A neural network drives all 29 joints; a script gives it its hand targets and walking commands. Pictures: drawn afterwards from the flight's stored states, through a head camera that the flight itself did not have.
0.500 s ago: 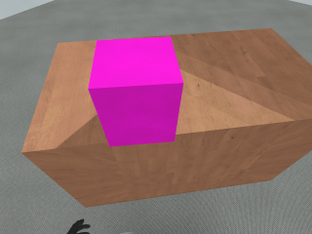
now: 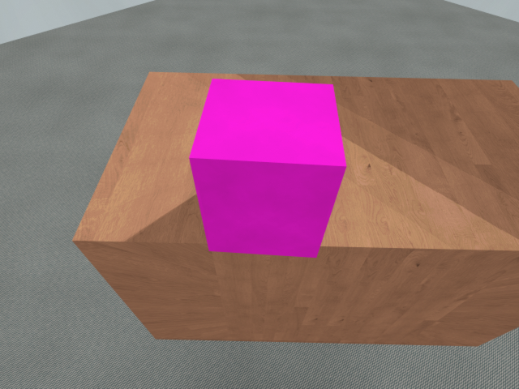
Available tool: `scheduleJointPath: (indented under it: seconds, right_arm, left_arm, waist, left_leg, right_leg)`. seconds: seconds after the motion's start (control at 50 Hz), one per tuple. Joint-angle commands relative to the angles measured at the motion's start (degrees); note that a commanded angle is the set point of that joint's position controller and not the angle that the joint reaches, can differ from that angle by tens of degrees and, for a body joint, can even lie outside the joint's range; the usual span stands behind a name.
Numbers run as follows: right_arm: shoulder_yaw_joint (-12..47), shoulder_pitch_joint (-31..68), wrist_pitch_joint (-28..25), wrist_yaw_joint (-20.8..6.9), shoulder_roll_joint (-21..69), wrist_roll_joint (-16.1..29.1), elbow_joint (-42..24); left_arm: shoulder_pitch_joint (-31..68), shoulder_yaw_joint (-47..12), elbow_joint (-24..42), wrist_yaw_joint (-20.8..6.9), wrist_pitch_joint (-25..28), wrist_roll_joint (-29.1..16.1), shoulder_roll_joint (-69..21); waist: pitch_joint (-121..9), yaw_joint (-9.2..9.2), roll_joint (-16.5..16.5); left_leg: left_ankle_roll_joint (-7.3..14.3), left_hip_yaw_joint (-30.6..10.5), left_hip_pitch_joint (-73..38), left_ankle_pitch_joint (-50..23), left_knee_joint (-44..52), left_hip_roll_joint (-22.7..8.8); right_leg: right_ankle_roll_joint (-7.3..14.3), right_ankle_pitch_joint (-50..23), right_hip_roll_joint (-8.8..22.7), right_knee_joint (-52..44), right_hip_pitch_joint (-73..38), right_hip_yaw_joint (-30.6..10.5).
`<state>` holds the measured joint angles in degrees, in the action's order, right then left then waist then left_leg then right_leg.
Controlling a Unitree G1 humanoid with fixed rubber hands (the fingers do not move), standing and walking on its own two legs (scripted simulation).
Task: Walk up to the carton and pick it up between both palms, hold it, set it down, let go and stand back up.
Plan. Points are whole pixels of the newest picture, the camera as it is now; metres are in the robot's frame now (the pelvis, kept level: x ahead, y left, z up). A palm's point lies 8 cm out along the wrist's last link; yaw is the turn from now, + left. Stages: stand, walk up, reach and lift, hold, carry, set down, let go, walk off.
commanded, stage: walk up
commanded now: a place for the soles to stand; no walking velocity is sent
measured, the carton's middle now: (267, 173) +0.46 -0.01 +0.05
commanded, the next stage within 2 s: none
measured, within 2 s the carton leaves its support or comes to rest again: neither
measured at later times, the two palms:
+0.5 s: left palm out of the picture +0.02 +0.26 -0.15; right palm out of the picture +0.08 -0.24 -0.13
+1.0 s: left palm out of the picture +0.00 +0.25 -0.15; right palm out of the picture +0.10 -0.25 -0.13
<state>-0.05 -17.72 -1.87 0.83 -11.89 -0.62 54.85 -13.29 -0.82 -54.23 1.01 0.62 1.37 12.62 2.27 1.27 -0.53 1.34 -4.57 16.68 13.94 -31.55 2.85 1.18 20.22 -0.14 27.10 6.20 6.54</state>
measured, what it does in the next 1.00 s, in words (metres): stands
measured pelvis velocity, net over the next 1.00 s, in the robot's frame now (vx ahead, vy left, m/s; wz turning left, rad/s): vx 0.01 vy -0.01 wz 0.22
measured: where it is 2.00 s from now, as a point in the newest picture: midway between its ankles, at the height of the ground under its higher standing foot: outside the picture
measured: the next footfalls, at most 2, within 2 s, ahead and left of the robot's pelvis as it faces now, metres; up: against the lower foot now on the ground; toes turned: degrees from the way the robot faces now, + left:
none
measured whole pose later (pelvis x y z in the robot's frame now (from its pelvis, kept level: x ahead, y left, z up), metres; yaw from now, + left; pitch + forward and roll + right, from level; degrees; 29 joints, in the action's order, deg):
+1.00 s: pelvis +0.01 -0.01 -0.02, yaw +13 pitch -1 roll +0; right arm 1.0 -16.3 -0.1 3.1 -12.7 0.0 51.4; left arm -13.7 -0.8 -54.0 0.6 -3.4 0.8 15.8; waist 3.3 0.5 -2.1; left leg 1.6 -9.7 21.3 16.2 -39.1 8.0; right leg 1.3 29.3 0.1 36.2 7.7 8.3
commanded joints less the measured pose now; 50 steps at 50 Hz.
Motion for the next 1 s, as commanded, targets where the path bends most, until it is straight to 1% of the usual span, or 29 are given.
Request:
scheduleJointPath:
  seconds: [0.0,0.08,0.22,0.26,0.28,0.38,0.5,0.52,0.56,0.6,0.62,0.64,0.68,0.7,0.72,0.74,0.76,0.78,0.8,0.82,0.84,0.86,0.88,0.9,0.92,0.94,0.96,0.98]
  right_arm:
    - [-1.4,-2.5,-0.4,0.7,-7.3,0.0,-2.2]
    - [-1.3,-2.2,0.0,1.0,-7.3,-0.1,-2.2]
    - [-1.4,-1.6,0.2,1.4,-7.8,-0.1,-2.7]
    - [-1.4,-1.6,0.2,1.5,-8.0,-0.1,-2.9]
    - [-1.4,-1.5,0.2,1.6,-8.1,0.0,-3.0]
    - [-1.5,-1.7,0.3,1.8,-8.9,0.1,-3.8]
    - [-1.5,-1.7,0.7,2.1,-9.9,0.4,-4.6]
    - [-1.5,-1.6,0.8,2.2,-10.0,0.4,-4.8]
    - [-1.4,-1.2,0.9,2.2,-10.0,0.3,-5.0]
    - [-1.2,-0.9,0.9,2.2,-9.6,0.2,-5.2]
    - [-1.1,-0.7,0.8,2.2,-9.3,0.1,-5.4]
    - [-1.1,-0.6,0.8,2.3,-9.0,-0.1,-5.7]
    - [-1.0,-0.4,0.9,2.3,-8.4,-0.5,-6.4]
    - [-0.9,-0.5,0.9,2.2,-8.1,-0.6,-6.6]
    - [-0.9,-1.0,0.8,2.2,-8.1,-0.6,-6.7]
    - [-1.0,-1.6,0.7,2.0,-8.3,-0.6,-6.7]
    - [-1.1,-2.1,0.6,1.9,-8.5,-0.6,-6.6]
    - [-1.3,-3.1,0.6,1.7,-9.2,-0.4,-6.2]
    - [-1.6,-4.5,0.6,1.6,-10.1,-0.1,-5.8]
    - [-1.9,-5.5,0.7,1.7,-11.6,0.2,-5.3]
    - [-1.9,-5.3,1.0,2.0,-12.5,0.7,-5.3]
    - [-1.8,-5.2,1.3,2.3,-12.8,1.1,-5.1]
    - [-1.6,-4.8,1.5,2.7,-12.9,1.2,-4.7]
    - [-1.4,-3.5,1.6,2.9,-12.9,1.0,-4.8]
    - [-1.0,-1.2,1.7,2.9,-12.4,0.5,-5.0]
    - [-0.6,1.1,1.7,2.8,-11.2,0.1,-5.5]
    - [-0.1,3.0,1.6,2.5,-9.7,-0.2,-5.6]
    - [0.4,3.7,1.3,2.0,-7.8,-0.5,-5.3]
  left_arm:
    - [-1.0,1.3,2.2,0.4,-0.2,0.0,6.9]
    - [-0.9,1.5,1.8,0.5,-0.9,0.0,7.5]
    - [-0.6,1.6,1.4,0.4,-1.9,-0.2,8.5]
    - [-0.4,1.7,1.5,0.4,-2.1,-0.2,8.8]
    - [-0.5,1.7,1.5,0.3,-2.1,-0.2,8.9]
    - [-0.3,1.9,1.8,0.2,-2.6,-0.1,9.2]
    - [-1.5,1.9,2.0,0.2,-3.1,-0.1,9.1]
    - [-1.8,1.9,2.0,0.2,-3.1,-0.1,9.0]
    - [-2.3,2.1,1.9,0.2,-3.0,-0.1,9.3]
    - [-2.7,2.3,1.7,0.3,-2.9,0.0,9.9]
    - [-2.9,2.4,1.7,0.3,-2.9,-0.1,10.3]
    - [-3.2,2.5,1.6,0.3,-2.9,0.0,10.8]
    - [-3.1,2.7,1.7,0.4,-2.9,0.1,11.7]
    - [-2.7,2.8,1.8,0.4,-3.0,0.2,12.1]
    - [-2.0,2.9,2.0,0.2,-3.0,0.3,12.2]
    - [-1.8,2.9,2.3,0.0,-3.1,0.3,12.0]
    - [-1.5,2.6,2.4,-0.2,-3.3,0.3,11.5]
    - [-1.3,2.3,2.5,-0.5,-3.6,0.2,10.7]
    - [-1.1,1.8,2.7,-0.7,-4.0,0.2,9.7]
    - [-2.0,1.3,2.8,-0.8,-4.4,0.0,8.7]
    - [-3.4,1.0,2.9,-0.7,-4.6,-0.2,7.8]
    - [-3.7,0.9,3.0,-0.6,-4.7,-0.3,7.6]
    - [-3.7,0.8,3.0,-0.4,-4.4,-0.5,7.6]
    - [-4.9,0.6,2.5,-0.3,-3.8,-0.7,7.4]
    - [-7.3,0.3,1.3,-0.2,-3.0,-0.8,7.2]
    - [-9.6,0.3,0.3,-0.1,-2.2,-0.9,7.4]
    - [-10.7,0.4,-0.6,0.1,-1.4,-0.9,7.9]
    - [-10.4,0.7,-1.1,0.3,-0.7,-0.8,9.3]
  waist:
    - [-3.3,-0.35,2.0]
    - [-1.3,-0.51,1.4]
    - [1.6,-0.6,0.7]
    - [1.6,-0.63,1.2]
    - [1.4,-0.67,1.8]
    - [0.0,-0.73,2.6]
    - [-1.0,-1.04,5.2]
    - [-1.1,-1.2,5.2]
    - [-0.8,-1.4,4.7]
    - [-0.6,-1.64,3.2]
    - [-0.8,-1.75,2.1]
    - [-0.6,-1.82,1.0]
    - [0.6,-1.93,-0.6]
    - [1.1,-1.75,-1.3]
    - [1.3,-1.4,-1.7]
    - [1.6,-1.09,-1.4]
    - [1.4,-0.69,-0.7]
    - [1.4,-0.24,0.8]
    - [1.8,0.36,3.1]
    - [1.6,0.45,7.0]
    - [2.1,0.07,9.7]
    - [3.8,0.02,10.6]
    - [4.6,-0.12,10.5]
    - [3.6,-0.97,10.7]
    - [1.6,-2.28,10.5]
    - [-0.6,-3.4,9.4]
    - [-2.5,-4.15,7.2]
    - [-4.2,-3.88,3.3]
  left_leg:
    - [2.9,-7.9,-1.5,-21.8,1.7,-5.8]
    - [2.8,-8.2,0.9,-21.2,0.2,-5.0]
    - [2.4,-9.1,4.1,-17.5,-1.6,-3.5]
    - [2.2,-9.4,4.4,-17.2,-1.8,-3.2]
    - [2.2,-9.7,4.5,-17.0,-2.0,-3.1]
    - [2.5,-12.3,4.9,-16.9,-1.8,-3.0]
    - [3.5,-17.7,6.2,-14.6,0.9,-3.9]
    - [3.5,-18.1,6.7,-14.0,1.1,-3.7]
    - [3.1,-17.5,7.8,-13.7,0.4,-3.0]
    - [2.4,-14.3,8.8,-15.1,-2.8,-1.5]
    - [1.9,-12.0,9.0,-15.3,-5.4,-0.6]
    - [1.4,-9.5,9.5,-14.3,-8.4,0.0]
    - [0.8,-5.7,11.1,-10.2,-11.7,0.0]
    - [0.8,-4.8,11.0,-8.6,-11.6,-0.5]
    - [0.9,-4.7,10.1,-8.8,-10.6,-1.0]
    - [1.4,-5.4,8.0,-11.4,-8.8,-1.5]
    - [2.1,-7.0,4.9,-14.5,-6.8,-1.8]
    - [3.0,-10.2,2.5,-17.9,-4.9,-2.5]
    - [4.3,-15.7,1.9,-18.0,-1.2,-4.1]
    - [6.4,-23.8,1.8,-15.3,4.0,-7.1]
    - [9.4,-32.4,2.3,-10.4,8.9,-10.0]
    - [11.2,-37.1,3.9,-5.6,12.2,-11.9]
    - [11.6,-38.2,4.4,-3.2,13.6,-12.4]
    - [11.3,-36.8,4.0,-3.3,13.5,-12.5]
    - [9.9,-33.3,2.6,-5.9,12.1,-11.5]
    - [7.8,-28.7,1.9,-10.0,9.8,-9.7]
    - [5.4,-23.1,2.4,-15.3,6.0,-7.2]
    - [3.4,-16.8,2.6,-20.5,1.0,-4.2]
  right_leg:
    - [1.8,-12.1,6.6,-3.4,-0.7,-4.2]
    - [2.1,-11.7,7.2,-3.3,-0.7,-3.0]
    - [2.8,-7.5,8.4,-3.6,0.3,-1.5]
    - [3.0,-6.8,8.5,-3.1,0.2,-0.9]
    - [3.0,-6.2,8.5,-2.9,0.0,-0.7]
    - [2.7,-5.0,7.6,-0.9,-1.2,0.7]
    - [2.1,-1.9,5.3,1.0,-2.8,0.8]
    - [2.2,-1.6,5.3,0.9,-3.2,0.7]
    - [2.5,-2.4,5.7,0.2,-4.2,0.5]
    - [3.2,-5.6,7.5,-0.8,-5.1,0.2]
    - [4.0,-7.2,9.3,-1.6,-5.1,-0.1]
    - [5.1,-8.8,11.9,-2.7,-5.0,-0.9]
    - [7.3,-14.1,17.1,-3.9,-4.8,-1.7]
    - [8.0,-16.4,18.5,-3.8,-4.5,-1.4]
    - [7.9,-17.3,18.6,-3.0,-3.8,-0.3]
    - [7.0,-17.2,17.3,-1.5,-2.1,1.4]
    - [5.6,-15.2,15.2,0.4,0.3,3.0]
    - [3.9,-11.5,11.6,3.1,2.6,4.8]
    - [2.2,-7.2,7.5,6.7,3.7,5.4]
    - [0.6,-0.5,4.1,10.5,5.0,4.5]
    - [-0.3,8.9,1.5,11.8,6.9,1.7]
    - [-0.4,15.7,0.7,11.5,8.1,-0.8]
    - [-0.2,17.0,0.8,10.4,8.4,-2.5]
    - [0.0,15.3,1.4,8.1,7.6,-3.6]
    - [0.3,10.3,2.3,3.8,5.8,-4.4]
    - [0.6,3.5,3.4,-1.1,2.4,-4.9]
    - [1.0,-3.6,5.2,-5.5,-2.4,-5.9]
    - [1.5,-11.4,7.9,-8.0,-6.1,-7.0]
